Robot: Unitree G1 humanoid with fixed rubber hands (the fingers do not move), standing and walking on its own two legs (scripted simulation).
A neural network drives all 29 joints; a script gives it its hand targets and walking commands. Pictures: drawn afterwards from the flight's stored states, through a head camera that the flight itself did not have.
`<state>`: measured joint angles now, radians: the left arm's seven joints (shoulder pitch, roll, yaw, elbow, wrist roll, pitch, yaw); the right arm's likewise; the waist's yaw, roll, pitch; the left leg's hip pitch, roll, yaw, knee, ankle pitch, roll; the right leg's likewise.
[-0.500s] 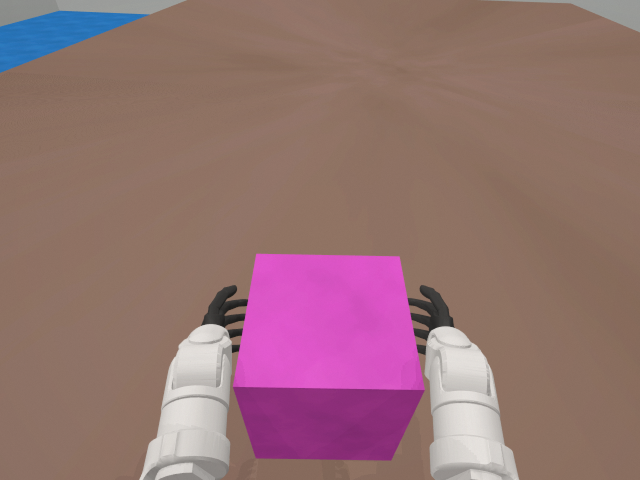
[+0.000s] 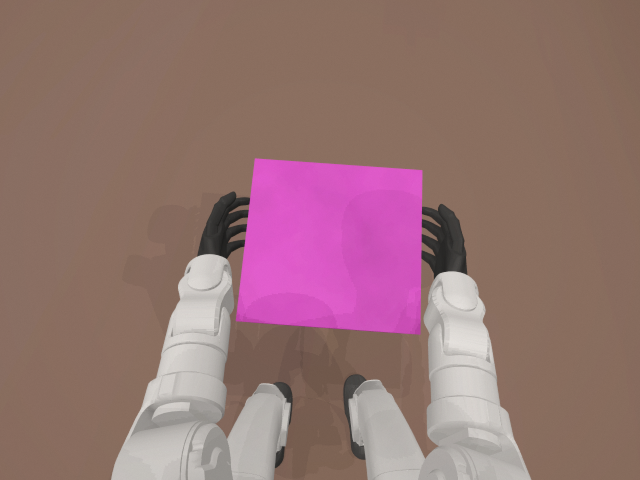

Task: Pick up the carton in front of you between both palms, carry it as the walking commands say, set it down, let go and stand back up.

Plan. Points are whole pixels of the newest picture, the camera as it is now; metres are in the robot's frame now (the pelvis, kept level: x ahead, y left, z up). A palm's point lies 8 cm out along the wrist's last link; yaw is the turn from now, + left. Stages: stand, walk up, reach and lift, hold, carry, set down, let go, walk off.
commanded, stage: set down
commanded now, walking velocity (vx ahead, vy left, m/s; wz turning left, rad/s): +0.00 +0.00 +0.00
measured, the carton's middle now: (329, 260) +0.40 -0.02 -0.16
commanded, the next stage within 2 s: none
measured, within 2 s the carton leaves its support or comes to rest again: rests again in 1.80 s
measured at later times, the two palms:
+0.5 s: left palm (241, 240) +0.44 +0.13 -0.22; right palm (419, 260) +0.41 -0.17 -0.21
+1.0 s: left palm (258, 240) +0.49 +0.12 -0.37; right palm (399, 267) +0.43 -0.17 -0.37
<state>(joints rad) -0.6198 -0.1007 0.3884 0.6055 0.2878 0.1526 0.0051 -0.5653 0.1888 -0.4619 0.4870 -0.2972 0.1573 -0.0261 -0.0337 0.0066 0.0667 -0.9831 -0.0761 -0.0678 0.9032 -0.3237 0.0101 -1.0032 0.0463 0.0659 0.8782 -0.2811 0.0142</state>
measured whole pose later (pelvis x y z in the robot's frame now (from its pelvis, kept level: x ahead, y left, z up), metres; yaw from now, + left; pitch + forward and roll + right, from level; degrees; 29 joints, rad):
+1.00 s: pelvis -0.05 +0.00 -0.25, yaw -1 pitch +46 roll -2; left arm -1.28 0.17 0.29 0.94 0.18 0.24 0.03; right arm -1.09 0.07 -0.58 0.62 -0.19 0.25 -0.12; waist -0.07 0.01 0.00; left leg -2.13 -0.15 -0.06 1.88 -0.55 -0.02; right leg -2.14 0.12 0.06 1.83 -0.50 0.08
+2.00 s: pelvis -0.05 +0.01 -0.34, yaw -2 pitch +37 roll -4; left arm -1.54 0.31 0.12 1.21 0.07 0.18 0.03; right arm -1.30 -0.08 -0.54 0.89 -0.08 0.17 -0.11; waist -0.08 -0.02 0.31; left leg -2.23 -0.12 -0.02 2.22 -0.63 0.02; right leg -2.23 0.11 0.02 2.15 -0.58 0.09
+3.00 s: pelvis -0.05 +0.00 -0.30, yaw -3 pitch +39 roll -3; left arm -1.47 0.49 0.01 1.12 -0.14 0.17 0.01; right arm -1.23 -0.16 -0.26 0.83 0.18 0.15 -0.21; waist -0.11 -0.01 0.21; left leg -2.17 -0.04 -0.01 2.10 -0.61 0.03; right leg -2.18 0.06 -0.03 2.03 -0.53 0.02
